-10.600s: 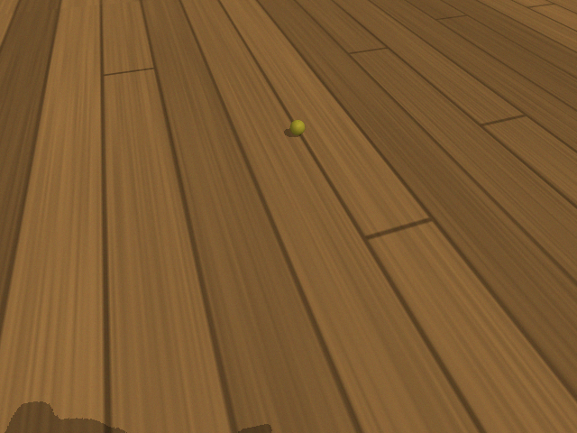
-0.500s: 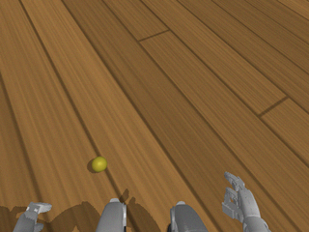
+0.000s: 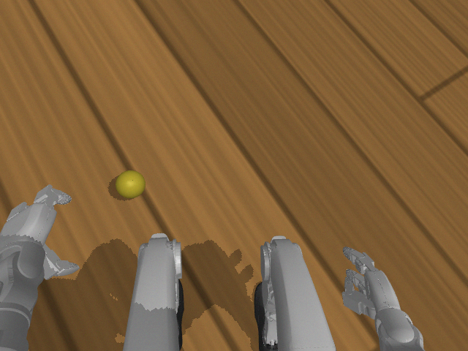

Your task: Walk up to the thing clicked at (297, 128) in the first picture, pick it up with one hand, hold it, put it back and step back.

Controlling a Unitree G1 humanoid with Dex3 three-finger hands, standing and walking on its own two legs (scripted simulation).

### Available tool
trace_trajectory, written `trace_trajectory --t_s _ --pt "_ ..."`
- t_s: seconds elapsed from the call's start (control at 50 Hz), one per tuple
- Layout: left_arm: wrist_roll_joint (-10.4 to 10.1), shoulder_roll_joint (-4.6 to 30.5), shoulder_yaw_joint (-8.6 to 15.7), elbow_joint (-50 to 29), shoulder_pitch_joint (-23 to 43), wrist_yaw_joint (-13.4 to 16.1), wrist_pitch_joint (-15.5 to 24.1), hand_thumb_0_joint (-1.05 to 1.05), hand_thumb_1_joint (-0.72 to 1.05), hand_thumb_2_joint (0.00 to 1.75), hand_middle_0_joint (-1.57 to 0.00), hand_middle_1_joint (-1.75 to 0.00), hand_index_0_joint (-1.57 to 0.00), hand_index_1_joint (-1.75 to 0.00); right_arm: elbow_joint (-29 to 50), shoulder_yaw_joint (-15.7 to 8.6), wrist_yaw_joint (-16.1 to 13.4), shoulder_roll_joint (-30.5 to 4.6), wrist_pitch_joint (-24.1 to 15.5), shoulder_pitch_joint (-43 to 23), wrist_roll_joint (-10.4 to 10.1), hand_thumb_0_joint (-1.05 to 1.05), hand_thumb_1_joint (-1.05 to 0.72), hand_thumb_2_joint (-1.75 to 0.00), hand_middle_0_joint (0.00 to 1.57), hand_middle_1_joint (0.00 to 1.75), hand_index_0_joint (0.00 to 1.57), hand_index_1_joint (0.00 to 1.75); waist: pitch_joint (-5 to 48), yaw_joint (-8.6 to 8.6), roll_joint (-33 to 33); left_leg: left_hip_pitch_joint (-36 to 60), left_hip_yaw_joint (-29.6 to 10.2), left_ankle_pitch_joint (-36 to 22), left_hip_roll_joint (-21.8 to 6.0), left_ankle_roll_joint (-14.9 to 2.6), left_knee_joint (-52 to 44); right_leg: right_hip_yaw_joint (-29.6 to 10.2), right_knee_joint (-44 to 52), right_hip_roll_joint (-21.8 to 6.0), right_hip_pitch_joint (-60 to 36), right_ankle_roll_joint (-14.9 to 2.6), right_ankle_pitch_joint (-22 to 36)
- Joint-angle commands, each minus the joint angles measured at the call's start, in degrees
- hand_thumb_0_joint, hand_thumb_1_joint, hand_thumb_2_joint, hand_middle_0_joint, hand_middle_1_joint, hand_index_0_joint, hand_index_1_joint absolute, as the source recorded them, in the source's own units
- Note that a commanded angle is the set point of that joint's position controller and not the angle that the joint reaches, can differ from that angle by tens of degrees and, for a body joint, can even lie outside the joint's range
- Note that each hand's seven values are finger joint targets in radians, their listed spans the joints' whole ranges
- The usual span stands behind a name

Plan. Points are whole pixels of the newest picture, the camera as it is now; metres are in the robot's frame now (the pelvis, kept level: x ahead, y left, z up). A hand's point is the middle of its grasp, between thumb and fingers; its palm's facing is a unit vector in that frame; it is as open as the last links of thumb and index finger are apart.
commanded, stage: rise first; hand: left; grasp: from above
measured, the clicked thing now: (130, 184) +0.49 +0.28 -0.46
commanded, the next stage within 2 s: none
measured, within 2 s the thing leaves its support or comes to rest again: neither
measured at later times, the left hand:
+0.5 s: hand (80, 205) +0.38 +0.33 -0.26, palm faces -0.44 -0.15 -0.88, open 14.1 cm
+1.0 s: hand (90, 191) +0.42 +0.34 -0.31, palm faces -0.44 -0.05 -0.90, open 14.0 cm
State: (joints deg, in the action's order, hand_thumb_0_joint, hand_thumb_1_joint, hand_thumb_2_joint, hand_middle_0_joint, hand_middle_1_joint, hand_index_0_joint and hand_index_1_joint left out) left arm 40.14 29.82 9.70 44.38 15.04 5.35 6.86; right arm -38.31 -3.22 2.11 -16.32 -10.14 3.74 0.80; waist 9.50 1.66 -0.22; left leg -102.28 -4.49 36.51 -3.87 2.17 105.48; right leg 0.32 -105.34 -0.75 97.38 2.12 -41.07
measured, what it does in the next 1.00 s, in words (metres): lowers itself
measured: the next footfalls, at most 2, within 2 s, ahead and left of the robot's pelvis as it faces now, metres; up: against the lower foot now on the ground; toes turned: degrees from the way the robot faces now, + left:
none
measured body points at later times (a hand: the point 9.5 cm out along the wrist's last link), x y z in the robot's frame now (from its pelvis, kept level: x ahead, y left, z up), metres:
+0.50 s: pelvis -0.04 +0.00 -0.13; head +0.18 +0.05 +0.26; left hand +0.40 +0.34 -0.21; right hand +0.03 -0.28 -0.24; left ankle +0.07 +0.14 -0.47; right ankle +0.05 -0.14 -0.47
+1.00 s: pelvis -0.03 +0.01 -0.16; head +0.21 +0.07 +0.22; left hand +0.44 +0.34 -0.26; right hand +0.04 -0.27 -0.28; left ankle +0.07 +0.14 -0.47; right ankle +0.05 -0.14 -0.47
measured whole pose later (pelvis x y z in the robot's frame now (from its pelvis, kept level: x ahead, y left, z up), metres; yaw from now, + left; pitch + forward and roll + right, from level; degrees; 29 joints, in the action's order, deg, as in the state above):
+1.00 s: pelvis -0.03 +0.01 -0.16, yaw -6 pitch +32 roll -9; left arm 72.8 49.1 10.9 76.2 48.7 18.2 18.9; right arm -43.5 2.5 6.7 -14.4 0.1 4.7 8.7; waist 2.1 9.2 2.4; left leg -131.8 -11.2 36.4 -2.9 1.9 135.4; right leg 2.5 -132.3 2.3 123.9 3.6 -41.0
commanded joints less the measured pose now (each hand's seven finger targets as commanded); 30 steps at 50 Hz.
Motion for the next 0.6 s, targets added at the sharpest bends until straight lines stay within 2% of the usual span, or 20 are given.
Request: trace_trajectory --t_s 0.0,0.06,0.08,0.14,0.16,0.18,0.2,0.26,0.28,0.3,0.32,0.36,0.38,0.4,0.42,0.46,0.52,0.58 --pt "4.99 20.3 6.09 -3.15 13.57 2.85 2.59 0.0 -0.56 1.02 -0.06 -1.07 -0.06 -1.07 2.51 -4.14 0.03 -10.51 -0.24 8.0 0.55 0.0 -0.88 -0.9 0.2 0.3 0.2 0.3 36.24 -0.99 -6.71 24.35 2.9 -15.85 1.96 -3.05 -5.46 2.64 8.6 2.08 -9.08 -3.35 17.29" --pt "7.68 21.73 5.39 1.04 20.06 2.99 3.94 0.0 -0.56 1.03 -0.06 -1.07 -0.05 -1.07 1.81 -4.11 0.24 -10.36 0.92 8.65 0.96 0.0 -0.88 -0.9 0.2 0.3 0.2 0.3 34.18 0.0 -5.08 18.54 3.18 -9.35 1.9 -3.3 -2.87 3.29 7.62 2.4 -6.29 -3.19 12.45" --pt "8.25 22.87 5.88 3.03 20.71 2.93 4.34 0.0 -0.55 1.03 -0.06 -1.08 -0.06 -1.08 1.87 -3.99 0.38 -10.37 1.3 8.96 0.98 0.0 -0.88 -0.9 0.2 0.3 0.2 0.3 33.52 -0.05 -3.56 16.26 3.26 -7.29 2.05 -3.54 -2.25 3.38 7.64 2.59 -5.87 -3.21 10.4" --pt "11.04 25.87 6.71 6.07 23.02 2.9 5.81 0.0 -0.56 1.04 -0.06 -1.07 -0.06 -1.07 1.06 -3.62 0.75 -10.79 2.34 9.44 1.43 0.0 -0.89 -0.9 0.2 0.3 0.2 0.3 34.17 -0.43 -3.5 13.31 3.29 -6.28 2.14 -3.73 0.5 3.9 5.07 2.79 -3.9 -3.22 8.95" --pt "11.94 26.76 6.44 6.2 24.93 2.91 6.39 0.0 -0.56 1.03 -0.06 -1.08 -0.06 -1.07 0.84 -3.36 0.89 -10.76 2.71 9.47 1.61 0.0 -0.89 -0.9 0.2 0.3 0.2 0.3 33.99 -0.16 -4.72 13.11 3.21 -6.28 2.08 -3.63 1.18 4.19 4.0 2.82 -3.1 -3.33 9.01" --pt "12.81 25.84 5.12 6.35 27.23 2.87 7.09 0.0 -0.56 1.03 -0.06 -1.08 -0.06 -1.08 0.7 -3.34 1.04 -10.5 3.01 10.1 1.75 0.0 -0.9 -0.9 0.2 0.3 0.2 0.3 33.87 0.58 -5.18 11.39 3.48 -6.0 2.14 -3.64 2.2 4.07 3.5 2.88 -3.12 -3.25 9.06" --pt "13.38 26.89 5.77 7.36 28.01 3.05 7.79 0.0 -0.58 1.05 -0.06 -1.06 -0.05 -1.07 0.37 -3.11 1.1 -10.68 3.35 10.22 1.88 0.0 -0.9 -0.9 0.2 0.3 0.2 0.3 33.23 0.72 -4.89 11.12 2.94 -5.44 2.04 -3.73 2.83 4.62 2.58 3.09 -0.98 -3.36 8.34" --pt "15.87 28.18 5.47 8.93 31.48 4.17 9.69 0.0 -0.57 1.04 -0.06 -1.05 -0.06 -1.06 -0.46 -2.93 1.41 -10.99 4.42 11.05 2.41 0.0 -0.9 -0.91 0.2 0.3 0.2 0.3 32.87 1.43 -6.52 10.26 2.67 -4.2 2.02 -3.55 4.58 5.32 0.47 3.31 1.73 -3.58 7.26" --pt "17.17 30.3 6.34 9.3 32.89 4.76 10.19 0.0 -0.57 1.03 -0.06 -1.05 -0.06 -1.05 -0.7 -2.75 1.5 -11.2 4.84 11.33 2.62 0.0 -0.9 -0.91 0.2 0.3 0.2 0.3 32.6 1.42 -6.91 9.72 2.46 -3.54 2.03 -3.52 5.01 5.63 -0.3 3.35 3.06 -3.66 6.45" --pt "17.8 30.39 5.83 9.26 35.1 5.3 10.88 0.0 -0.56 1.03 -0.06 -1.05 -0.06 -1.05 -0.88 -2.54 1.67 -11.33 5.23 11.24 2.9 0.0 -0.9 -0.91 0.2 0.3 0.2 0.3 31.6 2.22 -8.41 8.89 2.1 -1.66 2.0 -3.4 5.11 5.93 -1.31 3.31 4.71 -3.71 4.92" --pt "18.71 31.19 6.64 10.46 34.77 6.02 11.26 0.0 -0.56 1.03 -0.06 -1.05 -0.06 -1.05 -1.05 -2.47 1.75 -11.57 5.66 11.08 3.12 0.0 -0.9 -0.91 0.2 0.3 0.2 0.3 31.39 1.46 -9.01 9.38 1.73 -1.11 1.97 -3.31 5.12 6.26 -2.23 3.34 6.16 -3.83 4.53" --pt "20.76 32.22 6.67 11.81 36.28 7.44 11.73 0.0 -0.55 1.02 -0.06 -1.05 -0.06 -1.04 -1.63 -2.04 2.01 -11.68 6.4 11.27 3.68 0.0 -0.9 -0.91 0.2 0.3 0.2 0.3 31.48 1.45 -11.19 9.54 1.72 -1.53 1.94 -3.01 6.1 6.49 -3.94 3.32 7.38 -3.99 5.06" --pt "21.84 32.83 6.57 12.49 37.83 8.19 11.98 0.0 -0.56 1.02 -0.06 -1.04 -0.06 -1.04 -1.75 -1.9 2.14 -11.77 6.82 11.36 3.95 0.0 -0.9 -0.91 0.2 0.3 0.2 0.3 31.44 2.07 -11.11 8.84 1.56 -1.37 1.95 -3.09 6.54 6.8 -4.54 3.38 8.21 -4.02 5.03" --pt "22.55 32.49 6.04 13.38 38.51 8.8 12.04 0.0 -0.55 1.02 -0.05 -1.04 -0.06 -1.04 -2.07 -1.79 2.19 -11.92 7.21 11.4 4.15 0.0 -0.9 -0.91 0.2 0.3 0.2 0.3 30.77 2.6 -11.14 8.66 1.66 -1.65 1.95 -3.15 7.28 6.91 -4.74 3.32 9.33 -3.96 5.25" --pt "23.04 33.69 6.35 13.86 39.16 9.44 12.0 0.0 -0.55 1.02 -0.06 -1.04 -0.06 -1.03 -2.01 -1.65 2.3 -11.95 7.53 11.51 4.26 0.0 -0.9 -0.91 0.2 0.3 0.2 0.3 30.8 2.62 -11.1 7.52 1.94 -1.17 2.08 -3.2 7.82 6.93 -4.62 3.49 9.16 -4.0 4.63" --pt "24.58 32.99 5.48 15.09 40.92 10.4 11.92 0.0 -0.55 1.01 -0.05 -1.03 -0.06 -1.03 -2.87 -1.41 2.47 -11.91 8.02 12.04 4.89 0.0 -0.9 -0.91 0.2 0.3 0.2 0.3 31.41 2.99 -12.56 8.47 1.77 -2.55 2.05 -3.07 8.75 7.15 -6.17 3.3 10.24 -4.03 6.13" --pt "26.35 34.1 4.84 16.76 43.42 11.44 11.57 0.0 -0.54 1.01 -0.05 -1.03 -0.06 -1.02 -3.32 -1.45 2.55 -12.5 8.52 12.06 5.31 0.0 -0.9 -0.9 0.2 0.3 0.2 0.3 30.86 3.72 -13.34 8.45 1.16 -1.35 1.95 -2.92 9.55 7.58 -7.22 3.39 12.85 -4.15 5.37" --pt "28.1 34.3 4.22 18.77 44.72 12.12 11.37 0.0 -0.54 1.0 -0.05 -1.03 -0.06 -1.02 -3.93 -0.94 2.78 -12.27 8.92 12.5 5.96 0.0 -0.9 -0.91 0.2 0.3 0.2 0.3 31.48 4.19 -13.82 7.41 1.59 -3.34 2.16 -3.0 11.44 7.7 -8.37 3.53 12.49 -4.1 7.33"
